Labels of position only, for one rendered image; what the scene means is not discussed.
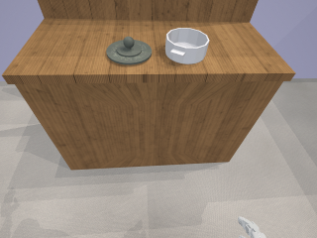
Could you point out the knob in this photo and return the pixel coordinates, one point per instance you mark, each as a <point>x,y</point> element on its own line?
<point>128,42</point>

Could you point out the pot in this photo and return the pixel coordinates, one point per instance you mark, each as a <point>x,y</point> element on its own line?
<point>186,45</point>

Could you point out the right robot hand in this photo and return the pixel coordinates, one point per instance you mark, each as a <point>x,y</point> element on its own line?
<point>251,228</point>

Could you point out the table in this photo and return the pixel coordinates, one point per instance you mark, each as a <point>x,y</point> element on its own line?
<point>105,115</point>

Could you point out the lid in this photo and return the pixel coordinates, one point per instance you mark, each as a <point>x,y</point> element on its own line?
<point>138,53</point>

